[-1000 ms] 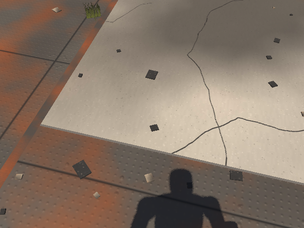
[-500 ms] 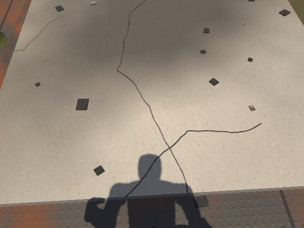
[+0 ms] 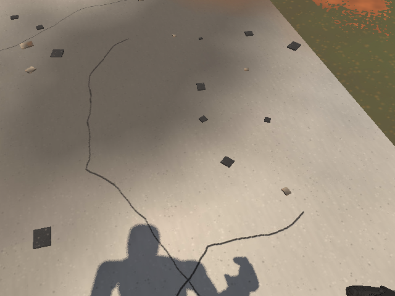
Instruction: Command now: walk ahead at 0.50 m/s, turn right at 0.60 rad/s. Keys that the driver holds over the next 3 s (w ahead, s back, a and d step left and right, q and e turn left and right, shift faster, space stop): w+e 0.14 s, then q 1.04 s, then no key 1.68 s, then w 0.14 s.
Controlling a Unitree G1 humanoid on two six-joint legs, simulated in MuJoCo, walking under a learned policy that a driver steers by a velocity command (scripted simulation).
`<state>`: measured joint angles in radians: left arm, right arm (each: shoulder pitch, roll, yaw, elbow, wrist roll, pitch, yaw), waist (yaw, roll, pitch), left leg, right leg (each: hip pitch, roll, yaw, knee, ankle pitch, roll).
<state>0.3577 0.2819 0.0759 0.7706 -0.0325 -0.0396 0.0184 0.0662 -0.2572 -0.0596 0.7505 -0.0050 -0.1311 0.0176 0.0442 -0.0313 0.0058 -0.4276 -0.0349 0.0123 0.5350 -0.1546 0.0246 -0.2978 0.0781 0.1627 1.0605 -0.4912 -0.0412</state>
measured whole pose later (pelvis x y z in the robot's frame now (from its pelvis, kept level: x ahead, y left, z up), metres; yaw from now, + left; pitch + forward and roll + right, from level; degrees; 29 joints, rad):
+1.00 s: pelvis +0.23 +0.00 +0.02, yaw +14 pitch +3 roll -3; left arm 0.09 0.31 0.10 0.78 0.01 0.02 0.05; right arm 0.23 -0.29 -0.06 0.69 0.00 0.02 -0.03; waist -0.02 -0.02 0.02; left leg -0.32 -0.03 -0.06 0.47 -0.20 0.06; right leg -0.59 0.01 0.04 1.07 -0.34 0.05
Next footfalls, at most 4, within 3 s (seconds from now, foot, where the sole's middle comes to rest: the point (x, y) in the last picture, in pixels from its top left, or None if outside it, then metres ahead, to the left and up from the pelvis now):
0.38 right None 0.33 -0.16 -0.76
0.78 left None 0.27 0.09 -0.76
1.28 right None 0.34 -0.12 -0.76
1.60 left None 0.20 0.11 -0.76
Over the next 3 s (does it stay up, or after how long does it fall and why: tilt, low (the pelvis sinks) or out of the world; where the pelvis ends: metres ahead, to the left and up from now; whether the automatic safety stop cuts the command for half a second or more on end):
stays up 0.25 -0.01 0.01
